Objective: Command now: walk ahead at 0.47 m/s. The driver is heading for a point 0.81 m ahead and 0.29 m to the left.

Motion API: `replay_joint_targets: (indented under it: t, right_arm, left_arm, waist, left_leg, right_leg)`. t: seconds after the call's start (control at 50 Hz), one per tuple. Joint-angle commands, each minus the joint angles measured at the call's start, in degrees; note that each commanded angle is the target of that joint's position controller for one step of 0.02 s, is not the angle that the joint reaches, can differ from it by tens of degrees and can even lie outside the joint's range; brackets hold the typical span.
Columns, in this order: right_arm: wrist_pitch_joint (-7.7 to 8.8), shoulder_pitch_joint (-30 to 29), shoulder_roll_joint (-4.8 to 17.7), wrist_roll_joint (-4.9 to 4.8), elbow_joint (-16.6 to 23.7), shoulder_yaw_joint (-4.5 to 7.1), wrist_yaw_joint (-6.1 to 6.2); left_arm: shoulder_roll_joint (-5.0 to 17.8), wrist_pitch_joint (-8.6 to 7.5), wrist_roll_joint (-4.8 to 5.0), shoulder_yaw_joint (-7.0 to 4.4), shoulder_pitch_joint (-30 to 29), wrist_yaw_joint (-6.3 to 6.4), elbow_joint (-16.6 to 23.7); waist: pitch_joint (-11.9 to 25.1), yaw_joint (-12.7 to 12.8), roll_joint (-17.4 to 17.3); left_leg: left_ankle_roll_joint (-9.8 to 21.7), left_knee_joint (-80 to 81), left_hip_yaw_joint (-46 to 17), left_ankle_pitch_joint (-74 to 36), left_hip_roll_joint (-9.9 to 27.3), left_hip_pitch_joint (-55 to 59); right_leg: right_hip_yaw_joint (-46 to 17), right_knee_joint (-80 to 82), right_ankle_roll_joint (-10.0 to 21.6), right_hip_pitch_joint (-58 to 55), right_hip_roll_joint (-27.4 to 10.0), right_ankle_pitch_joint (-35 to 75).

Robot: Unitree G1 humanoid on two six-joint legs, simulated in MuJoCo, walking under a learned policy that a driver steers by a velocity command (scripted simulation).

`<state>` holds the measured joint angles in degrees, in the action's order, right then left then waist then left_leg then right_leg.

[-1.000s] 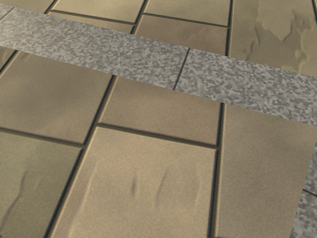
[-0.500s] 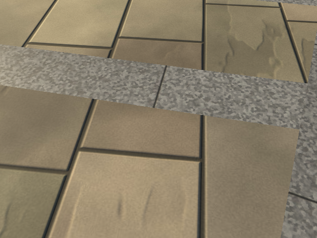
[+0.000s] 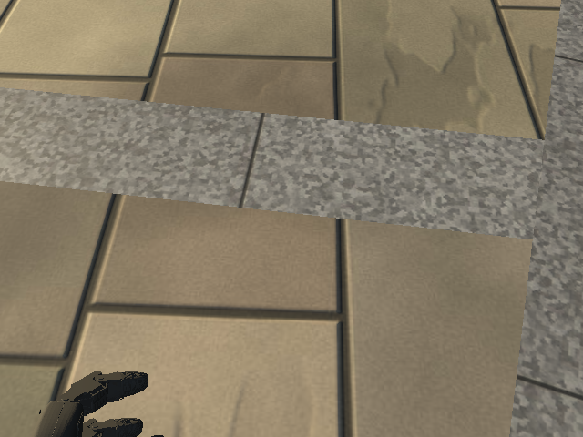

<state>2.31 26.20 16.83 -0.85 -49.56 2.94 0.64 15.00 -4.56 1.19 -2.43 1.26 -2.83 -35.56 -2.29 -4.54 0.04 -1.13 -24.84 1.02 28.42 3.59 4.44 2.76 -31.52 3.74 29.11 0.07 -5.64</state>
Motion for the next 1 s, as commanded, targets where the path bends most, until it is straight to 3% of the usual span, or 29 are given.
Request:
replay_joint_targets:
  t: [0.02,0.04,0.06,0.08,0.1,0.12,0.16,0.2,0.24,0.3,0.4,0.44,0.48,0.5,0.52,0.54,0.56,0.58,0.6,0.62,0.64,0.66,0.68,0.74,0.84,0.9,0.94,0.98,1.0]
  right_arm:
    - [1.95,5.4,-0.9,0.18,6.4,-1.15,0.07]
    - [3.05,-0.9,6.4,-1.45,6.1,0.51,-0.35]
    - [3.58,-6.8,8.6,-2.29,8.0,1.21,-0.68]
    - [3.86,-9.2,7.5,-1.46,8.4,0.86,-0.42]
    - [3.74,-9.7,6.8,-0.36,8.4,1.03,-0.36]
    - [3.24,-8.1,6.1,-0.29,8.0,1.06,-0.54]
    - [2.08,-6.6,4.4,-0.28,7.3,0.79,-0.49]
    - [1.32,-9.5,3.9,0.3,8.4,0.63,-0.27]
    - [1.35,-13.5,3.5,0.6,9.6,0.42,-0.32]
    - [1.93,-18.4,2.4,0.11,10.6,-0.16,-1.23]
    - [2.28,-26.4,2.1,-0.6,14.1,-0.51,-2.95]
    - [2.3,-27.6,2.4,-0.46,15.5,-0.38,-3.8]
    - [2.17,-25.8,3.6,-0.16,16.3,0.23,-4.33]
    - [1.92,-22.4,5.1,-0.06,16.0,1.06,-4.3]
    - [1.71,-14.8,7.3,-0.08,14.3,2.45,-4.05]
    - [1.37,-5.3,11.0,-0.31,12.3,4.23,-3.26]
    - [1.36,-1.3,17.8,-0.19,12.2,5.78,-2.7]
    - [1.62,0.1,14.1,-0.53,13.0,4.63,-2.78]
    - [1.73,-1.8,10.9,0.1,12.8,3.61,-2.66]
    - [1.78,-5.3,9.7,0.04,13.3,3.27,-2.47]
    - [1.65,-9.0,8.4,0.03,14.0,2.8,-2.36]
    - [1.66,-11.3,7.1,0.63,14.9,2.29,-2.19]
    - [1.66,-12.5,7.0,0.93,15.5,2.27,-2.04]
    - [2.01,-12.1,7.9,0.39,14.8,2.57,-1.18]
    - [1.22,-7.9,9.3,-0.33,12.7,3.0,0.12]
    - [0.65,-5.3,9.6,-0.67,11.5,3.16,0.34]
    - [0.19,-4.7,9.0,-0.76,11.2,3.06,0.57]
    - [-0.22,-5.8,9.0,-0.52,11.3,3.23,0.69]
    - [-0.4,-6.7,8.2,-0.43,11.6,2.98,0.62]
  left_arm:
    - [17.7,-0.02,-1.17,-5.22,25.5,0.8,-3.1]
    - [11.4,-0.29,-0.84,-3.76,22.7,0.82,-2.5]
    - [9.5,-0.38,-0.58,-2.98,18.7,1.03,-2.6]
    - [8.8,-0.41,-0.7,-2.61,15.3,1.02,-2.5]
    - [7.7,-0.54,-1.18,-2.35,12.9,0.84,-2.4]
    - [6.8,-0.87,-1.77,-2.11,11.7,0.89,-2.4]
    - [6.4,-1.75,-1.27,-2.12,11.2,0.97,-3.3]
    - [7.2,-2.27,-0.95,-2.32,12.0,1.18,-4.6]
    - [8.0,-2.13,-1.14,-2.49,13.3,1.68,-5.7]
    - [9.0,-1.86,-1.21,-2.58,14.4,2.14,-6.6]
    - [10.5,-0.87,-0.72,-3.0,19.0,2.47,-9.6]
    - [10.8,-0.03,-0.5,-3.2,19.2,2.72,-10.1]
    - [12.0,0.82,-0.44,-3.56,17.9,3.21,-9.8]
    - [13.0,1.31,-0.5,-3.8,17.3,3.58,-9.5]
    - [13.2,1.98,-0.58,-3.77,16.3,4.04,-9.0]
    - [12.1,2.06,-1.07,-3.15,16.7,4.67,-8.1]
    - [5.1,0.68,-2.54,-0.68,22.9,3.89,-5.1]
    - [6.4,-1.58,-2.11,-0.33,20.5,2.91,-5.3]
    - [10.2,-2.89,0.46,-1.46,14.7,2.06,-3.6]
    - [9.8,-3.63,0.74,-1.05,11.6,2.0,-2.4]
    - [9.4,-3.77,-0.5,-1.13,10.4,2.41,-2.4]
    - [9.6,-3.23,-1.43,-1.55,11.0,2.74,-2.3]
    - [9.5,-2.55,-1.71,-1.65,11.9,2.8,-2.1]
    - [7.5,-1.02,-2.33,-1.25,11.8,3.19,-2.1]
    - [4.9,-1.31,-1.9,-0.18,0.5,2.88,0.6]
    - [6.0,-2.02,-1.04,-0.54,-3.6,2.07,1.7]
    - [7.4,-2.51,-0.91,-1.19,-3.8,1.57,1.9]
    - [8.7,-3.0,-0.71,-1.97,-1.2,1.45,1.4]
    - [9.3,-3.26,-0.77,-2.6,3.1,1.68,0.3]
  waist:
    - [26.8,8.8,19.7]
    - [20.0,11.1,12.7]
    - [11.4,10.2,9.0]
    - [7.5,8.2,3.0]
    - [4.9,6.4,2.5]
    - [4.8,4.5,4.4]
    - [4.2,3.1,4.6]
    - [1.4,2.9,3.3]
    - [-0.2,3.9,2.4]
    - [-1.1,6.1,2.4]
    - [-3.1,9.5,1.5]
    - [-3.1,9.3,1.7]
    - [-0.7,7.5,3.3]
    - [2.3,5.4,4.6]
    - [6.8,1.1,4.5]
    - [12.2,-3.2,2.1]
    - [19.9,0.4,-12.2]
    - [27.4,-1.3,-10.9]
    - [19.8,-2.4,-7.5]
    - [13.2,-0.8,-3.2]
    - [8.4,1.6,0.5]
    - [6.3,3.7,-0.1]
    - [5.7,5.1,-2.3]
    - [4.5,5.9,-2.5]
    - [2.8,1.6,-4.3]
    - [2.4,0.1,-5.2]
    - [2.6,0.6,-5.7]
    - [2.8,2.4,-7.4]
    - [4.2,4.9,-7.6]
  left_leg:
    - [2.3,-46.1,-5.5,4.0,-6.8,-38.6]
    - [2.9,-51.7,-10.0,3.0,-3.9,-45.1]
    - [3.8,-51.5,-7.6,-2.4,-1.0,-48.0]
    - [3.9,-48.9,-6.2,-7.7,1.9,-45.8]
    - [3.6,-45.8,-5.9,-11.1,3.6,-43.8]
    - [3.4,-44.6,-6.4,-13.4,4.9,-40.4]
    - [2.4,-42.1,-5.7,-14.8,5.4,-38.8]
    - [1.0,-38.0,-5.1,-17.2,5.8,-41.5]
    - [0.0,-31.6,-5.0,-22.9,5.9,-44.8]
    - [0.4,-19.9,-3.3,-33.0,4.3,-42.9]
    - [2.7,-10.2,-2.7,-34.7,1.8,-44.7]
    - [4.1,-8.5,-2.0,-30.6,0.9,-45.8]
    - [6.0,-8.0,1.0,-24.5,-1.8,-41.3]
    - [7.1,-8.5,3.0,-21.4,-4.0,-36.2]
    - [8.7,-6.7,4.6,-21.8,-6.7,-26.3]
    - [11.2,-6.2,-0.6,-24.0,-5.0,-9.6]
    - [21.7,-5.3,-30.1,-17.7,10.5,14.9]
    - [25.6,5.2,-50.6,-10.7,15.7,21.4]
    - [21.8,6.9,-42.2,-10.0,14.0,16.8]
    - [19.7,7.4,-34.5,-13.8,11.8,7.8]
    - [18.4,8.2,-28.7,-19.9,9.5,-1.2]
    - [17.9,9.8,-25.3,-25.1,7.8,-7.7]
    - [18.4,10.9,-24.2,-28.5,6.8,-11.8]
    - [18.4,12.2,-18.4,-34.9,4.3,-17.8]
    - [14.1,10.7,-15.0,-28.6,0.4,-20.0]
    - [13.4,8.3,-19.1,-24.6,2.0,-17.2]
    - [12.8,5.0,-23.0,-23.1,3.3,-13.3]
    - [11.8,1.6,-25.9,-24.8,4.2,-11.6]
    - [10.7,-1.7,-25.6,-26.7,2.8,-12.3]
  right_leg:
    - [-44.0,10.9,15.0,-53.8,-22.6,-20.3]
    - [-44.7,16.4,12.5,-48.6,-21.1,-25.8]
    - [-35.6,16.6,10.4,-40.8,-19.6,-21.6]
    - [-29.2,17.2,9.6,-32.9,-17.4,-13.4]
    - [-24.2,18.4,9.4,-27.0,-14.9,-7.6]
    - [-21.3,20.0,9.3,-23.5,-13.5,-4.8]
    - [-17.4,22.8,10.3,-20.2,-12.4,-1.2]
    - [-14.2,24.7,10.8,-18.1,-12.3,2.2]
    - [-11.2,25.5,10.6,-19.3,-11.9,4.6]
    - [-4.9,25.8,8.2,-20.1,-10.2,6.9]
    - [-0.9,24.6,6.8,-29.4,-13.5,7.5]
    - [0.1,21.9,5.9,-34.1,-15.0,11.8]
    - [1.9,15.9,4.4,-36.7,-15.1,28.3]
    - [3.0,9.9,3.5,-37.4,-14.7,39.3]
    - [5.1,-0.8,2.0,-35.5,-13.0,45.9]
    - [6.0,-15.5,-0.1,-24.9,-10.9,38.7]
    - [4.9,-38.8,-4.2,1.7,-1.4,-1.3]
    - [-7.1,-47.6,-4.4,11.7,3.9,-27.1]
    - [-9.9,-49.4,-3.2,17.1,0.1,-23.1]
    - [-8.8,-45.5,-2.5,17.0,-2.4,-18.1]
    - [-8.1,-40.1,-2.7,14.6,-4.5,-15.1]
    - [-8.2,-36.7,-3.2,10.5,-6.0,-12.6]
    - [-8.1,-35.2,-4.1,7.7,-6.3,-11.9]
    - [-6.3,-28.2,-6.9,6.2,-5.9,-8.2]
    - [-5.6,-6.2,-8.2,2.3,-2.0,9.1]
    - [-6.6,-0.1,-7.6,0.3,-0.3,10.7]
    - [-7.9,3.0,-6.4,-0.5,0.1,7.7]
    - [-7.9,4.2,-4.6,-4.0,0.1,2.4]
    - [-6.7,6.7,-3.2,-10.1,0.3,2.5]
